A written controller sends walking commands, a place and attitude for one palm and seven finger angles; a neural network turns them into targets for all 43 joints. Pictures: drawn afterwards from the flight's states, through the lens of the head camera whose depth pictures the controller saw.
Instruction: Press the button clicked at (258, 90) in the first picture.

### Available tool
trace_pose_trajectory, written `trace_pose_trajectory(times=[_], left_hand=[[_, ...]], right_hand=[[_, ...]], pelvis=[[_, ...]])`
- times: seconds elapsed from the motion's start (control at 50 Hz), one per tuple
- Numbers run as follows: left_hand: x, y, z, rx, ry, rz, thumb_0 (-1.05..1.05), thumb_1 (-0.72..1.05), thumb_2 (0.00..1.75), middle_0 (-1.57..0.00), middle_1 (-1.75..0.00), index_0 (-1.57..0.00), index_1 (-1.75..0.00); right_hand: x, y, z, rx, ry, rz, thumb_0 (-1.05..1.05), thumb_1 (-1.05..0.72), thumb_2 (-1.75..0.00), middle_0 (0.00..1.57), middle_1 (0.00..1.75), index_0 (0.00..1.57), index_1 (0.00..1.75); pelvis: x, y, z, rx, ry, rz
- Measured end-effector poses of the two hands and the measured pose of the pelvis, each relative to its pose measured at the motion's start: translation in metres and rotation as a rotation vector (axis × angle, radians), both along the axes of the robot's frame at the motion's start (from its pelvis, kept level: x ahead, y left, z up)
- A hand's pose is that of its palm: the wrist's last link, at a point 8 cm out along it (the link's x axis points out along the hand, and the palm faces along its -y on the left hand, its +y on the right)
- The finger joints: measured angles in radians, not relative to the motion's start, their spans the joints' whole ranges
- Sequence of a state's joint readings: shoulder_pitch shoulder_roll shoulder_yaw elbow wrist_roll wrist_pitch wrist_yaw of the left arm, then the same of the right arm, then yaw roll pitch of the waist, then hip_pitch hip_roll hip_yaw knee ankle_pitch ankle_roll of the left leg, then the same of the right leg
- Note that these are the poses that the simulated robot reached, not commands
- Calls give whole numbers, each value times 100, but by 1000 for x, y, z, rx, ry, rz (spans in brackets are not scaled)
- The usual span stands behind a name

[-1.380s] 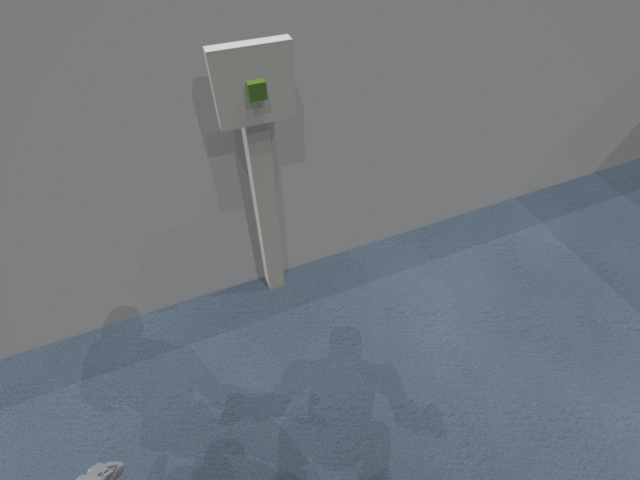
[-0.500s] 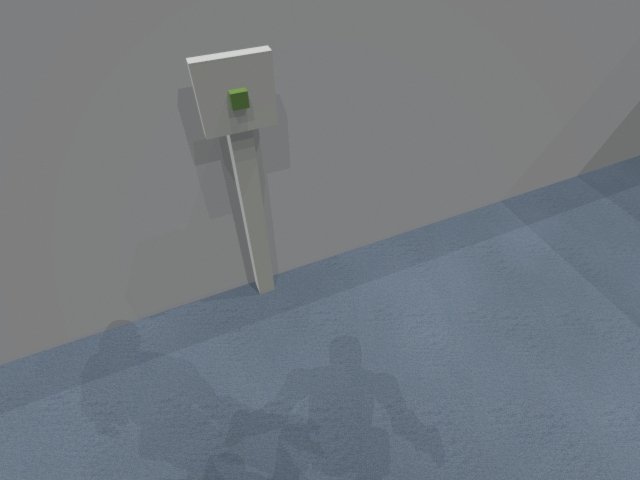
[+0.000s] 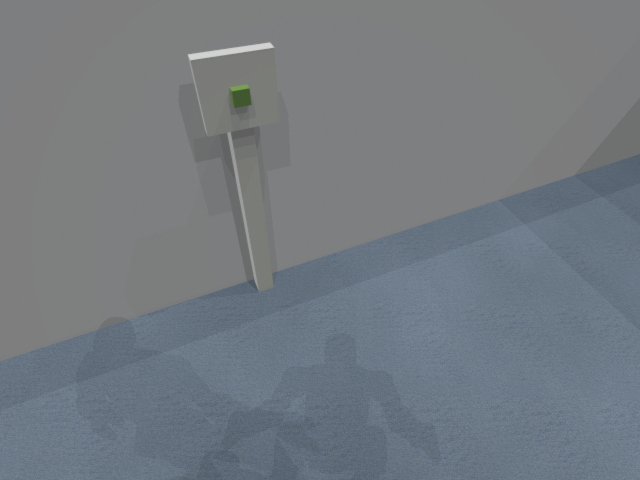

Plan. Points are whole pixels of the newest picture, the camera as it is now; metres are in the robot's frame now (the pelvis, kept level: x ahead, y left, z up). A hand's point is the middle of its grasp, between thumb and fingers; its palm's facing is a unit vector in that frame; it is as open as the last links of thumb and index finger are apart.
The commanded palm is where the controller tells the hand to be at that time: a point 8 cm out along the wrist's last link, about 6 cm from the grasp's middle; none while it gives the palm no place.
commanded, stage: look at it before walking up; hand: left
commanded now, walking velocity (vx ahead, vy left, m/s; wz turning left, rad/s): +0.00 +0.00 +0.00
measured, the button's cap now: (240, 95) +0.87 +0.23 +0.04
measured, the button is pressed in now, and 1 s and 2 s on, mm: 0 0 0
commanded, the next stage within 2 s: walk to a spot facing it in 0.16 s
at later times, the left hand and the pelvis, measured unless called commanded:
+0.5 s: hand out of the picture +0.06 +0.23 -0.17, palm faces -0.08 -0.95 -0.31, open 7.4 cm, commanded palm none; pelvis -0.01 +0.00 -0.01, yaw -5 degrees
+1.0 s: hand out of the picture +0.07 +0.17 -0.17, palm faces -0.25 -0.94 -0.24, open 7.4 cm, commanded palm none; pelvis -0.02 -0.02 +0.00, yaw -21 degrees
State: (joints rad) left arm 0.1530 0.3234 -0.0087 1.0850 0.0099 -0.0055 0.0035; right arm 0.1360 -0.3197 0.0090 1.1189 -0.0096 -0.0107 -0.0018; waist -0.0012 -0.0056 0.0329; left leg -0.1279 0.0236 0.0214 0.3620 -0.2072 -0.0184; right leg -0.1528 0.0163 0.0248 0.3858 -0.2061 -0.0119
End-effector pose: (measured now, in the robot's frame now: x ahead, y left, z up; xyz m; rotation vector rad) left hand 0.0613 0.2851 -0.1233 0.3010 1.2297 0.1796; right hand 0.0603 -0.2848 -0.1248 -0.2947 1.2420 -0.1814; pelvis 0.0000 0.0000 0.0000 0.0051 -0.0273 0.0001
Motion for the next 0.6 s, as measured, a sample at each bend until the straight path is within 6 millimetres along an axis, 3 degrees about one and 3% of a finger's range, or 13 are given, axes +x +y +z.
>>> trace_pose_trajectory(times=[0.38, 0.5, 0.6], left_hand=[[3, 4, 0, 11, 7, -1, 0, 90, 90, -20, -30, -20, -30], [1, -14, -12, -11, 48, -41, 0, 90, 90, -20, -30, -20, -30], [0, -40, -20, -23, 65, -74, 0, 90, 90, -20, -30, -20, -30]], right_hand=[[9, 4, -1, 1, -33, -16, 0, -91, -89, 20, 30, 20, 30], [-6, 13, -13, 39, -60, -87, 0, -91, -89, 20, 30, 20, 30], [-27, 10, -37, 92, -58, -152, 0, -91, -89, 20, 30, 20, 30]], pelvis=[[1, 3, -1, 3, 2, -30], [-6, -1, -10, 20, 12, -94], [-12, -15, -23, 41, -1, -164]])
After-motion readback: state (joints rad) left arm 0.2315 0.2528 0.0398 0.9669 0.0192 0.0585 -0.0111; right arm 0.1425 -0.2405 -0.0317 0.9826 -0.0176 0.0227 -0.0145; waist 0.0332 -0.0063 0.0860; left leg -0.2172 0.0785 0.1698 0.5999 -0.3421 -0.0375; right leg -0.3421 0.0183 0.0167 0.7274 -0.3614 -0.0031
